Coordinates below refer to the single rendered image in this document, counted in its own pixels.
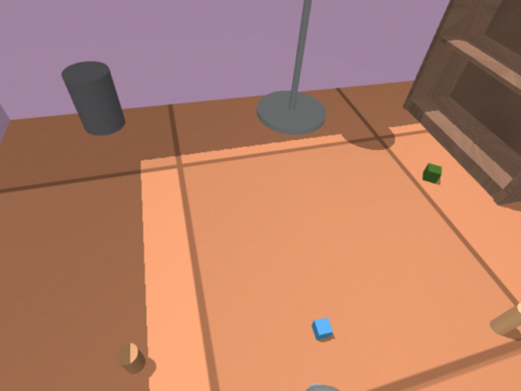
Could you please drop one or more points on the coat stand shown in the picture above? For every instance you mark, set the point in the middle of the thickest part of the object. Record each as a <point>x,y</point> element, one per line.
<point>292,112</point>

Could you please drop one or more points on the bookshelf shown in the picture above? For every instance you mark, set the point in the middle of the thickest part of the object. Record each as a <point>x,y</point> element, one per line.
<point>467,93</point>

